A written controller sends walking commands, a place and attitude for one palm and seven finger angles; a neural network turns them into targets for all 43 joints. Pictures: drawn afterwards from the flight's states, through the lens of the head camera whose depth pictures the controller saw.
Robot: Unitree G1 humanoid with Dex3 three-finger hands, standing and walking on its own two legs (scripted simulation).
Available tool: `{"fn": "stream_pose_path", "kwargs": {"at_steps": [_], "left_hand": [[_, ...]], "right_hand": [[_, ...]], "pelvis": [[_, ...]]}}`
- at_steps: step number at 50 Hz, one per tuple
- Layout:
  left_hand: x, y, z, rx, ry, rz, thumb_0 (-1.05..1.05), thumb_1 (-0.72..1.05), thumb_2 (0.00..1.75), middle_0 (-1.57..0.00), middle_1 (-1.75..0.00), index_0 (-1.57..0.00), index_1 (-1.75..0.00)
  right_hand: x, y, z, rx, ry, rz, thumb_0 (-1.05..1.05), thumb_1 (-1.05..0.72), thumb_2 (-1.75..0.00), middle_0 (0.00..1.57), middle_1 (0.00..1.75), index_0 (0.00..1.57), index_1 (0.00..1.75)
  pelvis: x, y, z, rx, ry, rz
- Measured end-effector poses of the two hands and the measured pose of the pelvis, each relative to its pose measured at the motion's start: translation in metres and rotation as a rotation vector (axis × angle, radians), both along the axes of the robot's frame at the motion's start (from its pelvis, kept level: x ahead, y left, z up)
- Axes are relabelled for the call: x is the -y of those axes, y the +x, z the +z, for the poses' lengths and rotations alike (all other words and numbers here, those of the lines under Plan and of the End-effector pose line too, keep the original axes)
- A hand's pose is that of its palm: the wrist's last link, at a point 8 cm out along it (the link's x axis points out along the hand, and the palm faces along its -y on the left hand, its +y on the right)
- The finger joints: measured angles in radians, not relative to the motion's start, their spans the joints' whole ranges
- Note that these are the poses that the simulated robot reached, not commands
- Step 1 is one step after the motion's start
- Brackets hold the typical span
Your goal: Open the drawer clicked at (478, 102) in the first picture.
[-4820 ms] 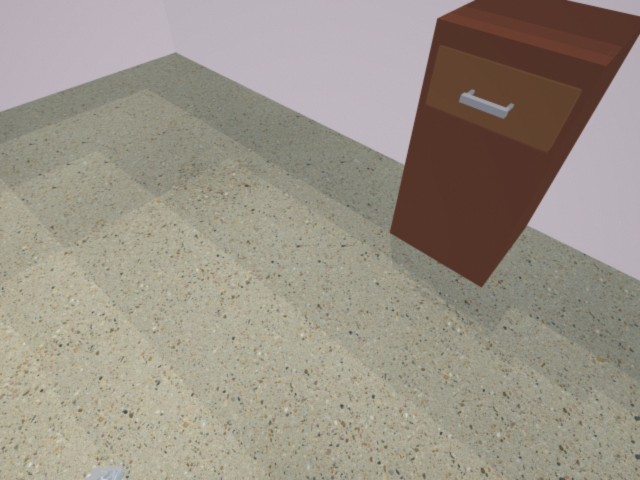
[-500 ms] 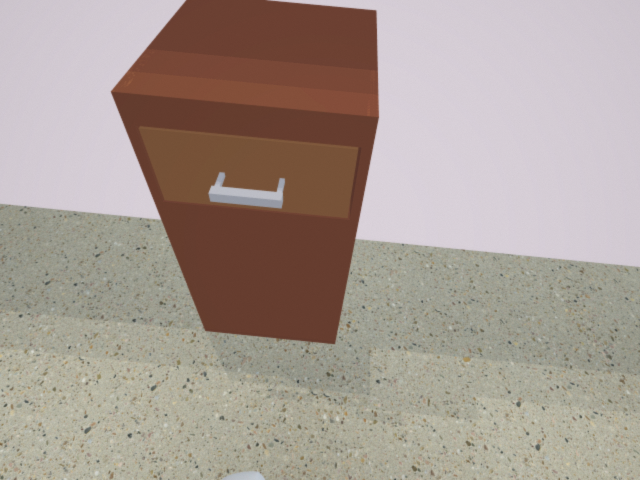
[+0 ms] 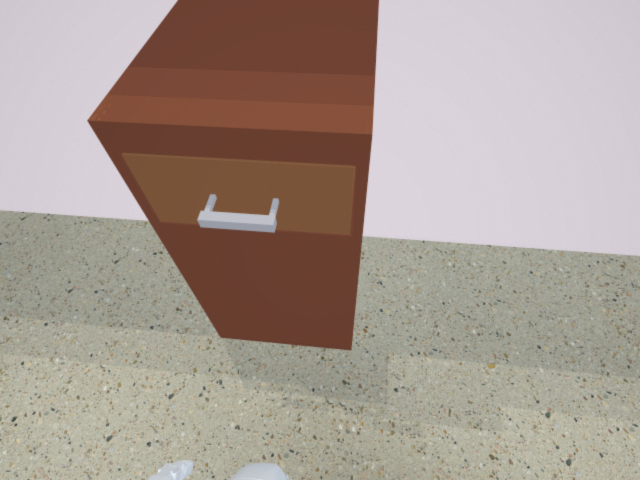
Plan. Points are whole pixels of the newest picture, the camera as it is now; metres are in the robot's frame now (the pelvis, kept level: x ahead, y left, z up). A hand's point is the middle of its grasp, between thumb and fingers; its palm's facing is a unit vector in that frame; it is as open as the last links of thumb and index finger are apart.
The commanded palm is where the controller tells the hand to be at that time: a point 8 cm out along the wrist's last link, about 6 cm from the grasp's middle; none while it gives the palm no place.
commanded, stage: come to a stop and stand still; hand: left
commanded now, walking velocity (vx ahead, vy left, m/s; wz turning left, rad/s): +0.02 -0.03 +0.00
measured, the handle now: (240, 212) +0.53 +0.18 -0.05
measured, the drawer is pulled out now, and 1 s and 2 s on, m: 0.00 0.00 0.00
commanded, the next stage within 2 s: look again from close up in 0.86 s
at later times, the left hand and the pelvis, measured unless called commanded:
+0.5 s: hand out of the picture -0.03 +0.23 -0.17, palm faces +0.01 -0.97 -0.24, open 7.4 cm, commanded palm none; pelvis -0.03 +0.04 +0.00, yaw -2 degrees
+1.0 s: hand out of the picture -0.06 +0.18 -0.17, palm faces +0.00 -0.98 -0.18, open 7.4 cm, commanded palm none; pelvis -0.05 +0.03 +0.00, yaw -1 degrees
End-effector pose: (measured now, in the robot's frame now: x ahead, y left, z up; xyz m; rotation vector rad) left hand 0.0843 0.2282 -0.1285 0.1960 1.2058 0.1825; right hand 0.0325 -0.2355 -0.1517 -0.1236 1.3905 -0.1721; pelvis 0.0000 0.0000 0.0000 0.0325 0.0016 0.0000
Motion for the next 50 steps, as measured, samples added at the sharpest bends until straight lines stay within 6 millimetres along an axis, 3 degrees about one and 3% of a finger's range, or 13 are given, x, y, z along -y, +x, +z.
{"fn": "stream_pose_path", "kwargs": {"at_steps": [6, 11, 16, 25, 32, 41, 50], "left_hand": [[-0.035, -0.019, -0.019, -0.015, -0.020, 0.012, 0.00, 0.90, 0.90, -0.21, -0.30, -0.21, -0.30], [-0.060, -0.045, -0.024, -0.063, -0.031, 0.042, 0.01, 0.91, 0.90, -0.20, -0.30, -0.20, -0.30], [-0.067, -0.077, -0.017, -0.122, -0.025, 0.055, 0.01, 0.91, 0.90, -0.20, -0.30, -0.20, -0.30], [-0.045, -0.119, -0.009, -0.210, -0.016, 0.021, 0.01, 0.91, 0.90, -0.20, -0.30, -0.20, -0.30], [-0.021, -0.126, -0.012, -0.200, -0.057, 0.010, 0.01, 0.91, 0.90, -0.20, -0.30, -0.20, -0.30], [-0.010, -0.137, -0.015, -0.212, -0.077, 0.018, 0.01, 0.92, 0.90, -0.20, -0.30, -0.20, -0.30], [-0.002, -0.145, -0.015, -0.218, -0.076, 0.013, 0.01, 0.91, 0.90, -0.20, -0.30, -0.20, -0.30]], "right_hand": [[-0.012, 0.016, 0.011, 0.116, -0.068, 0.038, 0.01, -0.91, -0.90, 0.20, 0.30, 0.20, 0.30], [-0.033, 0.005, 0.022, 0.126, -0.086, 0.064, 0.01, -0.91, -0.90, 0.20, 0.30, 0.20, 0.30], [-0.052, -0.003, 0.023, 0.114, -0.055, 0.064, 0.01, -0.91, -0.90, 0.20, 0.30, 0.20, 0.30], [-0.049, -0.031, 0.005, 0.095, 0.001, -0.007, 0.01, -0.93, -0.90, 0.20, 0.30, 0.21, 0.30], [-0.047, -0.072, 0.006, 0.010, 0.011, -0.012, 0.01, -0.92, -0.90, 0.20, 0.30, 0.20, 0.30], [-0.052, -0.119, 0.008, -0.098, 0.027, -0.034, 0.01, -0.91, -0.90, 0.20, 0.30, 0.20, 0.30], [-0.058, -0.128, 0.005, -0.115, 0.051, -0.034, 0.01, -0.91, -0.90, 0.20, 0.30, 0.20, 0.30]], "pelvis": [[-0.025, -0.014, -0.009, 0.001, -0.032, 0.002], [-0.039, -0.021, -0.006, 0.009, -0.035, -0.002], [-0.044, -0.024, 0.001, 0.003, -0.031, -0.012], [-0.041, -0.033, 0.001, 0.017, -0.018, -0.030], [-0.033, -0.041, 0.004, 0.029, -0.019, -0.030], [-0.026, -0.047, 0.005, 0.030, -0.024, -0.024], [-0.025, -0.049, 0.003, 0.021, -0.039, -0.021]]}}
